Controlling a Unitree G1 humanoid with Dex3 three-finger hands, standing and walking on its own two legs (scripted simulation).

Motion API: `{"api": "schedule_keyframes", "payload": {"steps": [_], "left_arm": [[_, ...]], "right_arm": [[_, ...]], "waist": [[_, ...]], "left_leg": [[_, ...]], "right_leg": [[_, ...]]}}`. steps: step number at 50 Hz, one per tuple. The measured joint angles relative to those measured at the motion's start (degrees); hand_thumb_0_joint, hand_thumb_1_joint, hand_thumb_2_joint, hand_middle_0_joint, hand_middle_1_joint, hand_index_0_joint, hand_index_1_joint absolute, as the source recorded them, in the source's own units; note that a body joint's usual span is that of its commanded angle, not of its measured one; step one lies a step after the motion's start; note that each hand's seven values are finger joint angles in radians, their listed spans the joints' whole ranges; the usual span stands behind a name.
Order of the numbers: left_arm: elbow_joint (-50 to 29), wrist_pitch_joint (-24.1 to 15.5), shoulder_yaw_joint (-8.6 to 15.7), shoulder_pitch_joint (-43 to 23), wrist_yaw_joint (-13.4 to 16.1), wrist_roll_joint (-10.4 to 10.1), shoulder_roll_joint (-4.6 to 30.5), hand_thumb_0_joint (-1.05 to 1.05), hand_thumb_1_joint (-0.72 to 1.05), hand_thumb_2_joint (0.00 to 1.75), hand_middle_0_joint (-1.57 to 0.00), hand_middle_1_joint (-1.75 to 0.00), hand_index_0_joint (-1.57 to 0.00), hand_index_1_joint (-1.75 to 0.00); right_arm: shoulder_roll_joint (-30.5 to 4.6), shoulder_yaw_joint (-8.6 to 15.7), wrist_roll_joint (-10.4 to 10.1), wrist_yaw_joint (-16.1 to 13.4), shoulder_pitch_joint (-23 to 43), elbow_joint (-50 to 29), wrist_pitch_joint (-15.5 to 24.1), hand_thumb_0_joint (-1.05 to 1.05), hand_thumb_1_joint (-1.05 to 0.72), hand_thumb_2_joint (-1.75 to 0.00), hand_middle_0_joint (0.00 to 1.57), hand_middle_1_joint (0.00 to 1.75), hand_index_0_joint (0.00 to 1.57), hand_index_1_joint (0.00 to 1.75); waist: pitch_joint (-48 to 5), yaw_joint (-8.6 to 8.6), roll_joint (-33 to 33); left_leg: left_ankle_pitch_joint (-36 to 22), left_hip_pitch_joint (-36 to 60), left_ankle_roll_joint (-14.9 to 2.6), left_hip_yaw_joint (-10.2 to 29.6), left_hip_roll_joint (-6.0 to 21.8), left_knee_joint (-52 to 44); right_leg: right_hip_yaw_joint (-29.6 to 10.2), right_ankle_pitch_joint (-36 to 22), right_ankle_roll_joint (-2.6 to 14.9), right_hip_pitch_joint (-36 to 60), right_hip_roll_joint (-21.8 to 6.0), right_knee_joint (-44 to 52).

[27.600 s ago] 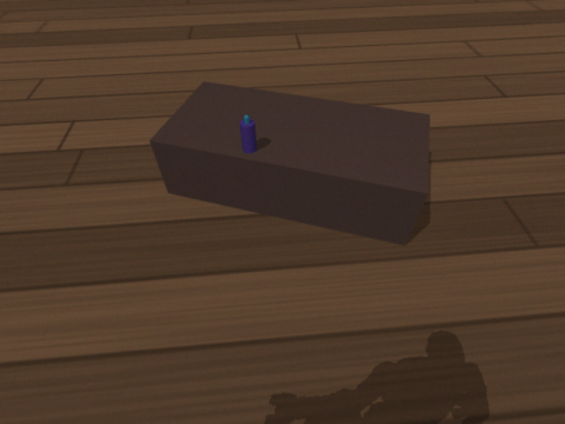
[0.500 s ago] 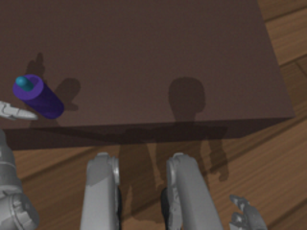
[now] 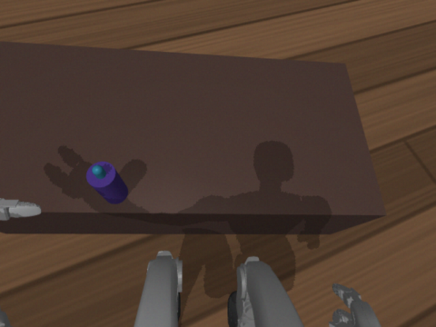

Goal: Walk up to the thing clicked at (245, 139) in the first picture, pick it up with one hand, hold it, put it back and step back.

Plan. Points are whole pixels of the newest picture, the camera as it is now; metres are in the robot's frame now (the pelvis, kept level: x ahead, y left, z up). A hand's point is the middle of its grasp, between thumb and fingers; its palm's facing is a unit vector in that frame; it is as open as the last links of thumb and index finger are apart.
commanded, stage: home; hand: left
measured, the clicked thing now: (107, 181) +0.43 +0.26 -0.18
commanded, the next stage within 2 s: none
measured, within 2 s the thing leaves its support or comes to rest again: neither
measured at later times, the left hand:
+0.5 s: hand (57, 245) +0.26 +0.23 +0.05, palm faces +0.20 -0.92 -0.33, open 17.5 cm
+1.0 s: hand (83, 283) +0.21 +0.18 +0.07, palm faces +0.15 -0.95 -0.28, open 17.2 cm
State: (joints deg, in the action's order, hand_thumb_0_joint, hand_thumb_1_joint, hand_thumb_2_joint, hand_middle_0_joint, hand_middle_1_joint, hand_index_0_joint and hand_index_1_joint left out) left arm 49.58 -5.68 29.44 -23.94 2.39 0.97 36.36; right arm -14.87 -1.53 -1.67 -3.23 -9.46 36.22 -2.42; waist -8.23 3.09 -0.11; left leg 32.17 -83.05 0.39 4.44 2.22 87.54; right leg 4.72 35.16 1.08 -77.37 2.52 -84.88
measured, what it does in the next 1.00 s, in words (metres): rises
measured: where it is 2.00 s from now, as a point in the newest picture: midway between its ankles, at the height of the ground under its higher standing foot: outside the picture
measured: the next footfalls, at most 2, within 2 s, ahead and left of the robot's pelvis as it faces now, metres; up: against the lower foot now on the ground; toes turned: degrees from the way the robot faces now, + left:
none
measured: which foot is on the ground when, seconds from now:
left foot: down 0.00-1.00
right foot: down 0.00-1.00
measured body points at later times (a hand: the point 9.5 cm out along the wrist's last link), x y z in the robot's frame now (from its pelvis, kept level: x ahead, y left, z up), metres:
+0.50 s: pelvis +0.05 +0.01 +0.12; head +0.10 +0.02 +0.57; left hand +0.24 +0.28 +0.07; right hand +0.21 -0.23 +0.03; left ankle +0.06 +0.12 -0.56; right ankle +0.04 -0.12 -0.56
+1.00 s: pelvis +0.05 -0.01 +0.13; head +0.08 -0.01 +0.57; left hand +0.20 +0.23 +0.09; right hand +0.23 -0.24 +0.05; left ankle +0.06 +0.12 -0.56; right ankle +0.04 -0.12 -0.56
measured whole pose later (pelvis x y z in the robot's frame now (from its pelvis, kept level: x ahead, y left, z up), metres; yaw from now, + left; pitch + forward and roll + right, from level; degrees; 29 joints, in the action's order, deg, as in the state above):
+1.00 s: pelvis +0.05 -0.01 +0.13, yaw +3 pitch +8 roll -1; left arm 1.0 12.1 -1.3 26.6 8.0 -1.5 12.4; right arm -12.9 -1.7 -1.6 -9.0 -15.8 27.8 4.4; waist -5.7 1.1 -1.9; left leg 25.5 -36.8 0.9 2.3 1.5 54.3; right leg 2.6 28.2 1.3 -32.1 1.7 -52.3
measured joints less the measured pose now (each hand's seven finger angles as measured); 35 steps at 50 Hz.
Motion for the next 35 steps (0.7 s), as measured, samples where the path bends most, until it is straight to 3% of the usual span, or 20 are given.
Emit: {"api": "schedule_keyframes", "payload": {"steps": [3,7,13,17,28,31,35], "left_arm": [[1.9,1.4,-2.3,0.9,2.0,0.1,-1.2,-0.01,-0.54,0.06,-0.05,-0.05,-0.06,-0.05],[-0.2,3.7,-6.4,5.3,3.4,-0.4,-5.7,-0.01,-0.55,0.05,-0.05,-0.05,-0.06,-0.05],[-11.4,7.5,-12.6,16.9,5.5,-1.5,-14.2,-0.01,-0.54,0.06,-0.05,-0.05,-0.06,-0.05],[-19.2,9.4,-16.9,24.7,6.7,-2.1,-17.8,-0.01,-0.54,0.06,-0.05,-0.05,-0.06,-0.05],[-41.1,14.1,-28.7,44.9,6.9,-3.2,-23.4,-0.01,-0.54,0.06,-0.05,-0.05,-0.06,-0.05],[-44.9,15.0,-30.7,48.6,6.4,-3.2,-24.3,-0.01,-0.53,0.07,-0.05,-0.05,-0.06,-0.05],[-47.6,16.2,-31.5,50.9,5.9,-3.1,-24.4,-0.01,-0.52,0.07,-0.06,-0.05,-0.06,-0.05]], "right_arm": [[-0.3,0.3,-0.1,0.0,-1.1,0.1,0.3,0.0,-0.9,-0.9,0.21,0.3,0.2,0.3],[-0.6,0.6,-0.6,0.0,-2.5,0.0,0.5,0.0,-0.9,-0.9,0.21,0.3,0.2,0.3],[0.1,0.2,-1.3,-1.4,-4.6,-1.8,0.3,0.01,-0.9,-0.9,0.21,0.3,0.2,0.3],[1.0,-0.1,-1.1,-2.6,-5.6,-3.2,0.7,0.01,-0.9,-0.9,0.21,0.3,0.2,0.3],[2.9,-0.5,-0.9,-4.3,-5.0,-7.4,2.8,0.01,-0.9,-0.9,0.21,0.3,0.2,0.3],[3.1,-0.7,-0.9,-4.6,-4.5,-8.3,3.3,0.01,-0.9,-0.9,0.21,0.3,0.2,0.3],[3.1,-0.9,-0.5,-5.1,-4.1,-9.3,4.2,0.01,-0.9,-0.9,0.21,0.3,0.2,0.3]], "waist": [[-0.2,-0.17,-0.6],[0.3,-0.33,-1.1],[0.9,-0.24,-0.6],[1.0,-0.33,-0.4],[0.9,-1.67,-2.2],[1.2,-2.22,-2.2],[1.9,-2.73,-1.8]], "left_leg": [[-0.6,5.2,-0.15,-0.3,0.0,-4.2],[-1.8,12.7,-0.44,-1.1,-0.1,-10.4],[-3.7,24.6,-0.76,-2.3,-0.1,-19.9],[-4.7,31.8,-0.75,-2.7,-0.2,-25.0],[-6.0,43.6,-0.79,-3.4,-0.7,-32.4],[-6.2,44.9,-0.65,-3.2,-0.8,-32.9],[-6.5,45.8,-0.32,-2.8,-0.9,-33.3]], "right_leg": [[-0.3,-0.9,-0.18,5.3,0.0,4.6],[-1.1,-2.5,-0.56,12.6,-0.1,11.0],[-2.3,-4.9,-0.92,24.2,-0.2,20.6],[-2.7,-6.1,-0.94,31.3,-0.4,25.8],[-3.3,-7.4,-1.02,42.9,-0.9,32.9],[-3.1,-7.4,-0.9,44.2,-1.0,33.3],[-2.7,-7.2,-0.57,45.0,-1.1,33.3]]}}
